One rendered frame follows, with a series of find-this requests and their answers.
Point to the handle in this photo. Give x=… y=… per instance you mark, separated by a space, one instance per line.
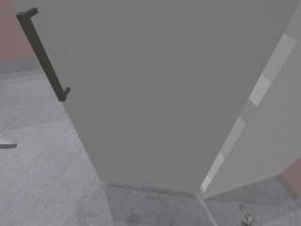
x=34 y=40

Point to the robot left hand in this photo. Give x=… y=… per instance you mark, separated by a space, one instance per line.
x=6 y=143

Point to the robot right hand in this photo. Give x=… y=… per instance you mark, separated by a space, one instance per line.
x=251 y=217

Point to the fridge door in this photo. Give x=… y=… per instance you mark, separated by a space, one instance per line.
x=157 y=85

